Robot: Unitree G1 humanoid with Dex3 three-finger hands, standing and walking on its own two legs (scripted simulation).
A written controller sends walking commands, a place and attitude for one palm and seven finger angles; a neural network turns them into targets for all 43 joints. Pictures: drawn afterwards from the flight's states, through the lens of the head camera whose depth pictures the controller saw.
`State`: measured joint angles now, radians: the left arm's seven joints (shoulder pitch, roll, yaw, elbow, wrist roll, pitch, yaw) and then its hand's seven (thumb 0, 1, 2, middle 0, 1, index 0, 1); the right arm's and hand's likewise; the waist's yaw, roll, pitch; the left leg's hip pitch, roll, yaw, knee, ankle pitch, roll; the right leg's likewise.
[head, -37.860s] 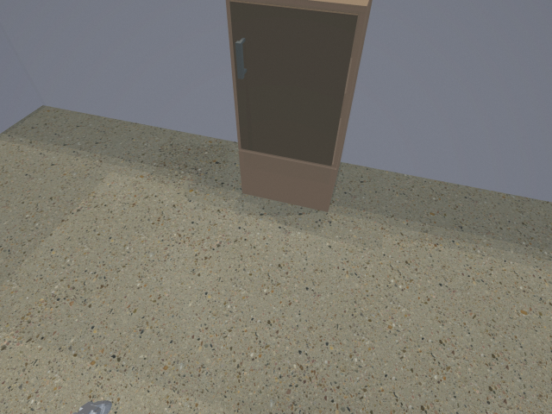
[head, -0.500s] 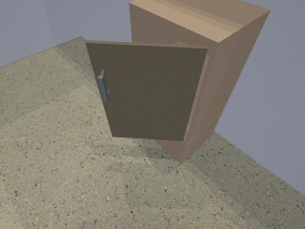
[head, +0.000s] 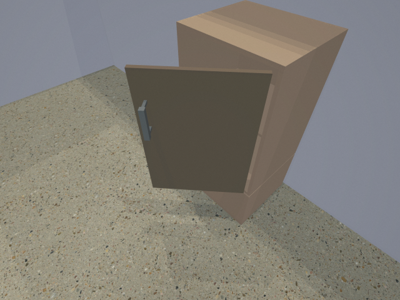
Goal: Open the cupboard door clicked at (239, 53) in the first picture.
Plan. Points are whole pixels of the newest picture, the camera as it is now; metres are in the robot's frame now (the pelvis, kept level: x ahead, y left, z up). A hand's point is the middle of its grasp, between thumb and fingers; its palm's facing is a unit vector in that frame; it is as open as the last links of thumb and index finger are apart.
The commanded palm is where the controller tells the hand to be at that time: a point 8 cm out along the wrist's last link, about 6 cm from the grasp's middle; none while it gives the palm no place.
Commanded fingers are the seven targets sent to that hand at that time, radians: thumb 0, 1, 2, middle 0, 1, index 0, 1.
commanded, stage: look again from close up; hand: left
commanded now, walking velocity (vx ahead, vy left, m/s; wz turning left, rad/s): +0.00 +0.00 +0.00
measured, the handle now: (146, 120) +0.64 +0.22 -0.03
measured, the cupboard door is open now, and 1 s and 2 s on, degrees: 42 42 42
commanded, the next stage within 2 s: shuffle to correct the standing spot in 0.28 s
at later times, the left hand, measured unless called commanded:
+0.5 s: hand out of the picture -0.04 +0.16 -0.17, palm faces +0.03 -0.99 -0.17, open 7.4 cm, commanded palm none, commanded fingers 0.00 0.90 0.90 -0.20 -0.30 -0.20 -0.30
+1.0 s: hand out of the picture +0.10 +0.18 -0.18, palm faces +0.04 -0.98 -0.21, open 7.3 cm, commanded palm none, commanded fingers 0.00 0.90 0.90 -0.20 -0.30 -0.20 -0.30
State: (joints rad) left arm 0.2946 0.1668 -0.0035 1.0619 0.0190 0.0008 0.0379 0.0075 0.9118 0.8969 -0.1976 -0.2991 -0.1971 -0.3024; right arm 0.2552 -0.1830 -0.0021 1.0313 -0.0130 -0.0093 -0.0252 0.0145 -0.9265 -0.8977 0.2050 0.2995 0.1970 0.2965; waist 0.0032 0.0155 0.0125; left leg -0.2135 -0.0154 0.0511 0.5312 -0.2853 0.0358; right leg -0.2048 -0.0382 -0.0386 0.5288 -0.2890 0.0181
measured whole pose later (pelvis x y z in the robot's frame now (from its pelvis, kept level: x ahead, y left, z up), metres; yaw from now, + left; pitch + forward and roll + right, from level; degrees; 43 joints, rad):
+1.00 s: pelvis +0.07 +0.00 -0.01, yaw -1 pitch -1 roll +0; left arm 0.28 0.16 0.05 1.03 0.03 -0.06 0.01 0.02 0.94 0.90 -0.20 -0.30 -0.20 -0.30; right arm 0.43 -0.11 0.00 1.12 -0.01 -0.04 -0.01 0.01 -0.90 -0.90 0.21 0.30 0.20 0.30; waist 0.00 0.01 0.04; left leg -0.20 0.00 0.07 0.70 -0.45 0.04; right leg -0.30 -0.03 -0.12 0.60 -0.25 -0.04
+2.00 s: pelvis +0.08 +0.03 +0.00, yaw -1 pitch -1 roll +0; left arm 0.34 0.13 0.02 1.09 0.02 0.01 0.02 0.01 0.91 0.90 -0.20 -0.30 -0.20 -0.30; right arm 0.34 -0.12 0.00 1.10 -0.02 0.00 -0.03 0.01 -0.91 -0.90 0.20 0.30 0.19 0.30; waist 0.03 -0.06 0.02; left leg -0.21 -0.01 0.08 0.49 -0.27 0.04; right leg -0.17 -0.04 -0.08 0.50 -0.31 0.00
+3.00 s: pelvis +0.03 +0.05 +0.00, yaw -2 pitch -2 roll -1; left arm 0.39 0.14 0.00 1.05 0.04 0.01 0.04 0.01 0.91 0.90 -0.20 -0.30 -0.20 -0.30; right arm 0.30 -0.15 -0.02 1.09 -0.02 0.02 0.00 0.01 -0.91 -0.90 0.20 0.30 0.20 0.30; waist 0.00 -0.01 0.00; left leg -0.27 -0.02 0.09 0.49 -0.23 0.07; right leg -0.22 -0.04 -0.06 0.49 -0.28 0.02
